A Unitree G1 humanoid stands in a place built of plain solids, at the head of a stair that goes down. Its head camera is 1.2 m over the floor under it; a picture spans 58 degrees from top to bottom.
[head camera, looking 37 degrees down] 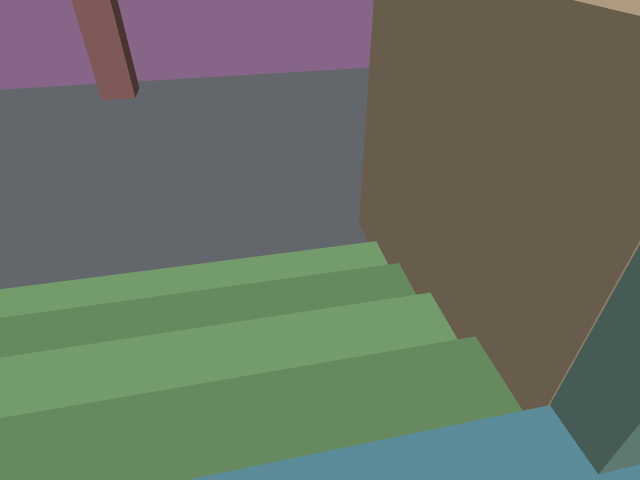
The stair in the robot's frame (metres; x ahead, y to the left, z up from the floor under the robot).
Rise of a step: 0.14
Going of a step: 0.40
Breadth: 2.81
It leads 12 degrees to the left of straight ahead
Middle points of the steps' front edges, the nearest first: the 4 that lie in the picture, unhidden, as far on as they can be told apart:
0.86 0.76 -0.14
1.24 0.84 -0.27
1.63 0.92 -0.41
2.02 1.00 -0.54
